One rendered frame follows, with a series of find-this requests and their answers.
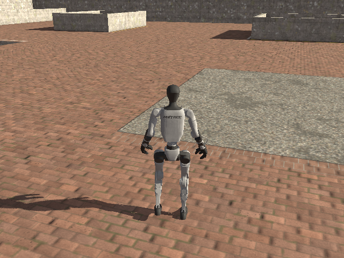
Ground right robot forearm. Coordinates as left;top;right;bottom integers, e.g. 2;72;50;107
195;130;205;149

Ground robot right upper arm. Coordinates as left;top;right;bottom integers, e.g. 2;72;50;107
184;108;199;138

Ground robot right hand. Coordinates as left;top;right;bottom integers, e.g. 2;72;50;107
195;147;207;159

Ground left robot forearm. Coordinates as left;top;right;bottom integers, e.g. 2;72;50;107
142;129;152;147

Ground right robot thigh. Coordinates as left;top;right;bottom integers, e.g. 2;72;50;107
180;150;190;188

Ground robot left hand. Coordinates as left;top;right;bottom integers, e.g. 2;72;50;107
141;144;153;154

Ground humanoid robot head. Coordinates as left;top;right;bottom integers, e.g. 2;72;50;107
164;84;182;110

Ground robot left upper arm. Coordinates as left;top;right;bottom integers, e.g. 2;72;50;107
146;108;162;137

